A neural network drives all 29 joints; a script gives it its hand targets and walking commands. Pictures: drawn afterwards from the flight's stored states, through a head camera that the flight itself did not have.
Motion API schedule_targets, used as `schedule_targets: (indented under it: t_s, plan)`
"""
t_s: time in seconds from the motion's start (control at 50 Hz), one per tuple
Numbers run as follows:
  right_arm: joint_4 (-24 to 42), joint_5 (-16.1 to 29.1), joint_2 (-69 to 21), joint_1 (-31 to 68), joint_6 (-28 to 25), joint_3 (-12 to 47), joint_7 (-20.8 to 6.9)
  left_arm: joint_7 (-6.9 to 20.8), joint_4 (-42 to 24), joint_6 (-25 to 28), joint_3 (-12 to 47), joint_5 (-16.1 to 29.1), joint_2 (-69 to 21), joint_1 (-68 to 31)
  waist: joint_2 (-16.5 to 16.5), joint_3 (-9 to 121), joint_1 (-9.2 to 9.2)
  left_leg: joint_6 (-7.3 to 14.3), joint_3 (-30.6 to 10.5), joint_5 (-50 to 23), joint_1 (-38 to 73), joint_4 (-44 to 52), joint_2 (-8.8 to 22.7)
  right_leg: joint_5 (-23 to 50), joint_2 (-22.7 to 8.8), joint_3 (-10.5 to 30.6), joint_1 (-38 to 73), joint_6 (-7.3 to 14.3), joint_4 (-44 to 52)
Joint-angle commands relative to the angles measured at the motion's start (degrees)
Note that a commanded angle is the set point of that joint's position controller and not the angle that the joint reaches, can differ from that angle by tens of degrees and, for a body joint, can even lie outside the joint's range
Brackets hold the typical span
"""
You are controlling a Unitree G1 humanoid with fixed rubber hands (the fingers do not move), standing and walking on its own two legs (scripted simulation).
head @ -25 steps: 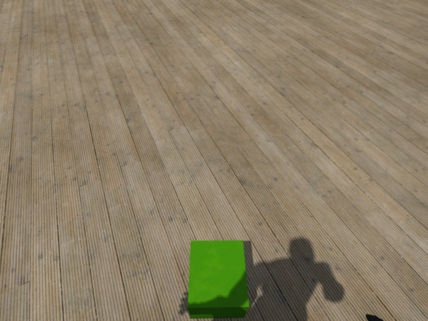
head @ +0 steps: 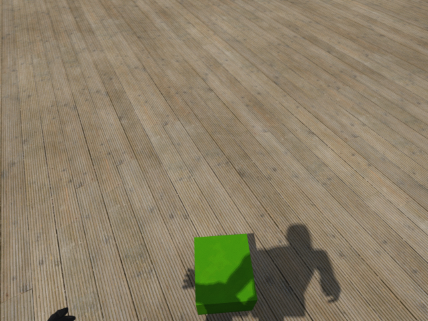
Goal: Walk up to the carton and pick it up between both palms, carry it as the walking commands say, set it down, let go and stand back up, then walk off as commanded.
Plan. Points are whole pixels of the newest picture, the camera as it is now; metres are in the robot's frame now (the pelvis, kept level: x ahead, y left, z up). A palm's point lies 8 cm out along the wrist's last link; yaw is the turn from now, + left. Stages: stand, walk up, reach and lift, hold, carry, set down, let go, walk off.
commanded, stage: walk up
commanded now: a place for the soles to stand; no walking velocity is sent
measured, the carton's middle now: (222, 273) +0.41 -0.02 -0.67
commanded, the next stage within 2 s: none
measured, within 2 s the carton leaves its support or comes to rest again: neither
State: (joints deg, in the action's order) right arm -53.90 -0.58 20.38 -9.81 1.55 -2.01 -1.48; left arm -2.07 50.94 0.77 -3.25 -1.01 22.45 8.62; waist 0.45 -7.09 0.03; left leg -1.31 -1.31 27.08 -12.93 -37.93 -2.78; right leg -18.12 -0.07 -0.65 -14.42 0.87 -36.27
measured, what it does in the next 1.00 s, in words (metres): steps on the spot: right foot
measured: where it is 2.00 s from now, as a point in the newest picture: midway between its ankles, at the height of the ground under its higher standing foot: outside the picture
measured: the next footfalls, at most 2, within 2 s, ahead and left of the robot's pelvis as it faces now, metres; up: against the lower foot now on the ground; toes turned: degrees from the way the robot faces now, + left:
right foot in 0.96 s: +0.04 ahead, -0.22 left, +0.00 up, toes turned +11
left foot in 1.22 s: +0.01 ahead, +0.01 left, +0.00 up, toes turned +4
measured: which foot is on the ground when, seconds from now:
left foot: down 0.00-0.94, up 0.96-1.00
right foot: down 0.00-0.74, up 0.76-0.94, down 0.96-1.00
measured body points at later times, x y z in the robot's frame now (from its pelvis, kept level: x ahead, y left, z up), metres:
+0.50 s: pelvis +0.01 +0.01 +0.02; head +0.04 +0.03 +0.46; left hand +0.12 +0.31 -0.12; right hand +0.13 -0.31 -0.09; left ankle +0.00 +0.11 -0.73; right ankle +0.02 -0.11 -0.73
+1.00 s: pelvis -0.02 -0.08 -0.01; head +0.03 -0.08 +0.43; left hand +0.11 +0.25 -0.12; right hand +0.05 -0.45 -0.10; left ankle +0.00 +0.10 -0.71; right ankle +0.01 -0.21 -0.73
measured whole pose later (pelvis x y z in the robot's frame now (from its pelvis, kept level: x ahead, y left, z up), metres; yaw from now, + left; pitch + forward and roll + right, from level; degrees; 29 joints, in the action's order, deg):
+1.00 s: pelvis -0.02 -0.08 -0.01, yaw -3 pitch -2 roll +0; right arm -53.4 -0.8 28.3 -9.8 -1.3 -4.3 3.9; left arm 3.5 49.5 -3.2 -6.6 -3.0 25.2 7.0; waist -0.8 -9.5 0.4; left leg -1.7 -3.9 26.7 -20.1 -47.0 5.0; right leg -19.4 0.7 2.2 -20.1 0.2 -41.6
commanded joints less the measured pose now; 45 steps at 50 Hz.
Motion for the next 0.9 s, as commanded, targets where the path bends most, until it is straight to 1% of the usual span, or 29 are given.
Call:
schedule_targets:
  t_s: [0.0, 0.02, 0.06, 0.08, 0.1, 0.12, 0.14, 0.18, 0.24, 0.26, 0.3, 0.32, 0.36, 0.4, 0.48, 0.54, 0.62, 0.64, 0.66, 0.68, 0.7, 0.72, 0.74, 0.78, 0.8, 0.82, 0.84, 0.86, 0.88]
  plan:
    - [3.03, -0.25, 15.67, 3.74, -4.61, -2.44, 1.81, 1.84, -2.93, -0.63, -1.16, 0.69, 10.16, -1.57, 4.40, 7.35, -2.59, 6.04, -13.58, -22.73, 2.46, 15.37, 13.35, 2.91, -4.09, 5.18, 0.88, 1.18, 5.74]
    - [2.96, 0.13, 15.45, 7.31, -4.36, -2.24, 1.95, 2.28, -2.38, -0.97, -1.31, 0.54, 10.74, -1.14, 2.63, 5.97, -3.32, 7.11, -11.67, -17.04, -3.32, 14.48, 12.47, 3.17, -3.45, 5.66, 4.58, 1.82, 8.28]
    - [0.73, 0.34, 13.67, 3.74, -4.58, -2.00, 2.17, 2.53, -2.54, -1.20, -1.56, -0.34, 12.50, -4.59, -4.16, 6.40, -1.36, 4.00, -7.49, -15.01, -3.86, 14.10, 10.79, 8.77, -5.84, 6.01, 7.24, 3.96, 8.74]
    - [0.04, 0.27, 12.70, 3.38, -4.72, -1.69, 2.23, 2.64, -1.90, -1.18, -1.73, -0.10, 11.75, -5.45, -1.52, 7.13, -0.61, 3.61, -7.11, -17.05, -3.28, 16.78, 10.04, 11.92, -5.43, 6.47, 7.69, 4.04, 6.71]
    - [-0.42, 0.11, 13.04, 2.55, -5.19, -1.25, 2.62, 2.73, -1.73, -1.46, -1.61, 0.21, 12.18, -5.81, -2.82, 6.31, -0.16, 3.45, -9.60, -21.66, -1.32, 18.53, 12.26, 11.40, -5.03, 5.69, 4.76, 2.86, 5.98]
    - [-0.64, -0.17, 14.79, 2.84, -5.55, -1.66, 2.67, 2.83, -1.36, -1.62, -0.88, 0.69, 10.66, -6.10, 3.61, 6.07, -0.25, 4.08, -11.63, -27.15, 1.55, 18.70, 13.85, 8.74, -4.13, 5.26, 2.03, 2.26, 5.70]
    - [-1.46, 0.16, 15.17, 2.31, -5.70, -1.51, 2.82, 2.70, -1.08, -1.57, -1.07, 0.55, 10.11, -6.17, 5.90, 6.70, -0.11, 4.45, -12.50, -33.41, 4.99, 18.30, 15.18, 6.58, -4.05, 4.69, 0.43, 2.39, 6.62]
    - [-1.42, -0.03, 16.10, 3.78, -5.42, -1.71, 3.07, 2.81, 0.50, -1.31, -0.58, 0.71, 10.14, -6.07, 4.98, 9.60, 0.10, 5.68, -9.63, -40.08, 8.76, 14.30, 15.46, 14.33, -4.68, 4.89, 0.59, 2.39, 8.95]
    - [-0.69, 0.26, 13.86, 5.62, -5.03, -1.20, 2.97, 3.00, 1.91, -1.09, -0.54, 0.58, 10.06, -5.34, 8.37, 11.02, -0.25, 4.60, -5.22, -35.30, 6.45, 16.14, 12.83, 17.21, -5.18, 4.93, 5.24, 2.93, 11.31]
    - [-0.96, 0.13, 14.32, 5.23, -4.89, -1.03, 2.92, 2.97, 1.77, -1.16, -0.31, 0.37, 10.13, -6.27, 5.66, 9.79, 0.17, 3.83, -5.63, -35.49, 5.46, 16.32, 13.06, 17.68, -5.38, 4.85, 6.33, 2.95, 11.46]
    - [-1.30, 0.25, 14.10, 5.88, -4.88, -1.20, 2.72, 3.22, 2.77, -1.26, -0.17, 0.73, 10.33, -6.29, 6.93, 9.59, -0.13, 3.16, -4.59, -33.38, 5.90, 17.13, 12.23, 17.94, -5.50, 5.48, 6.51, 3.37, 12.07]
    - [-1.18, 0.04, 13.69, 6.92, -4.82, -1.13, 2.84, 3.38, 2.62, -1.27, -0.07, 0.67, 9.54, -5.76, 4.05, 10.71, -0.80, 4.02, -5.23, -31.87, 6.33, 17.49, 12.90, 16.64, -5.37, 4.97, 6.46, 2.98, 13.16]
    - [-1.34, 0.04, 13.30, 8.11, -4.77, -0.99, 2.68, 3.41, 4.74, -1.44, 0.08, 0.70, 9.67, -6.00, 5.31, 12.43, -0.54, 4.06, -4.28, -26.11, 6.25, 19.19, 12.43, 15.59, -5.16, 4.19, 8.96, 2.59, 13.32]
    - [-2.07, 0.09, 13.94, 6.82, -5.00, -1.16, 2.94, 3.28, 4.12, -1.12, 0.06, 0.23, 9.86, -6.24, 1.08, 11.75, -0.40, 3.90, -4.16, -27.71, 6.46, 18.41, 12.31, 17.13, -5.25, 5.16, 8.64, 1.99, 14.28]
    - [-2.99, 0.17, 13.95, 7.05, -4.83, -1.02, 2.67, 2.96, 4.78, -0.86, -0.39, 0.30, 10.24, -6.82, -2.07, 12.61, 0.18, 3.33, -4.33, -28.12, 6.72, 18.66, 11.57, 19.65, -5.86, 6.15, 9.85, 2.53, 14.95]
    - [-3.07, 0.14, 13.82, 7.86, -4.75, -1.32, 2.75, 2.96, 5.79, -0.68, 0.03, 0.44, 9.86, -5.72, -0.05, 11.35, -0.13, 3.06, -2.50, -28.40, 8.85, 17.68, 11.28, 18.93, -6.43, 6.53, 7.29, 2.31, 16.86]
    - [-3.85, 0.29, 13.28, 7.26, -4.49, -1.23, 2.69, 2.95, 5.69, -0.58, -0.44, 0.16, 10.42, -5.36, -1.61, 9.64, -0.22, 2.25, -2.05, -24.64, 7.37, 19.21, 10.44, 17.82, -6.35, 7.33, 7.91, 2.32, 17.28]
    - [-4.37, 0.39, 18.71, 0.08, -4.59, -3.36, 4.51, 4.26, 1.40, -2.14, -3.03, -2.77, 14.68, -7.81, -7.58, 6.20, 1.89, 5.27, -5.84, -29.40, 5.76, 16.41, 13.70, 18.26, -3.47, 5.16, 2.33, 3.05, 10.44]
    - [-4.62, 0.37, 21.16, -2.24, -4.50, -4.53, 5.08, 4.54, 0.38, -3.15, -2.93, -2.29, 12.83, -9.88, -1.67, 5.43, 2.50, 7.38, -9.34, -32.27, 7.49, 17.77, 17.21, 13.19, -2.11, 4.08, -2.51, 2.78, 5.25]
    - [-4.03, 0.17, 22.11, -1.89, -4.45, -4.87, 5.50, 4.95, -0.47, -3.90, -2.73, -1.60, 11.00, -8.77, 1.74, 4.80, 2.10, 12.02, -14.45, -31.07, 7.54, 19.90, 22.16, 2.05, -0.01, 3.74, -6.90, 1.35, -0.46]
    - [-2.44, 0.12, 22.52, -1.83, -4.66, -5.21, 6.04, 5.25, -2.39, -4.53, -3.35, -1.91, 11.33, -8.52, 2.33, 4.10, 2.75, 16.85, -19.87, -34.62, 8.23, 20.83, 28.44, -8.48, 1.15, 5.93, -10.52, 0.32, -9.78]
    - [-1.40, -0.37, 22.03, -3.25, -5.09, -5.56, 6.21, 5.35, -2.69, -4.95, -3.86, -2.36, 10.96, -7.95, -0.32, 6.57, 3.17, 18.43, -20.64, -38.03, 8.77, 19.46, 30.68, -11.85, -0.29, 10.18, -11.40, -0.15, -16.47]
    - [0.15, -0.52, 22.32, -1.03, -5.24, -5.96, 6.76, 5.67, -3.87, -5.20, -4.24, -2.31, 11.26, -6.16, 2.31, 6.60, 1.91, 19.22, -20.03, -37.14, 7.31, 17.82, 31.69, -12.09, -2.24, 12.53, -11.93, 0.07, -18.85]
    - [1.76, -1.04, 22.49, 1.69, -5.07, -6.41, 7.16, 6.17, -4.88, -5.10, -4.76, -2.03, 12.14, -2.66, 7.41, 6.23, -0.01, 16.74, -14.29, -37.24, 6.24, 14.44, 29.16, -11.04, -3.87, 11.86, -13.27, 0.94, -17.18]
    - [3.01, -0.65, 21.03, 2.94, -5.11, -5.83, 7.19, 6.27, -5.29, -5.02, -5.34, -1.75, 12.37, -1.32, 5.76, 7.87, -1.12, 14.87, -12.53, -37.35, 4.29, 13.30, 28.14, -9.88, -4.82, 10.92, -10.77, 1.00, -14.62]
    - [4.02, -0.82, 20.98, 1.84, -5.07, -6.04, 6.99, 6.30, -6.36, -4.82, -5.41, -1.91, 12.73, -1.65, 4.71, 8.13, -1.18, 13.59, -9.19, -36.34, 3.78, 10.97, 25.20, -7.08, -3.77, 7.82, -10.25, 1.13, -11.53]
    - [4.49, -0.99, 19.63, 3.08, -5.04, -5.39, 6.37, 6.27, -5.81, -4.77, -5.24, -1.70, 11.17, -1.60, 7.20, 8.62, -1.24, 11.80, -6.73, -30.63, -0.17, 10.67, 22.55, -5.44, -3.42, 5.92, -5.35, 1.08, -6.63]
    - [5.17, -0.43, 19.30, 4.56, -4.71, -5.18, 5.77, 6.22, -5.03, -4.19, -5.51, -1.87, 10.45, 0.93, 7.71, 7.47, -3.54, 9.32, -2.78, -26.91, -5.48, 7.54, 18.39, 0.84, -1.49, 2.53, 2.13, 1.99, 1.86]
    - [4.94, -0.93, 15.97, 3.11, -4.04, -3.41, 5.06, 5.58, -2.85, -3.26, -5.77, -2.11, 11.12, 3.11, 3.73, 7.88, -3.67, 6.80, -0.90, -21.54, -9.46, -0.22, 12.91, 2.00, -0.04, 2.71, 9.43, 1.91, 8.81]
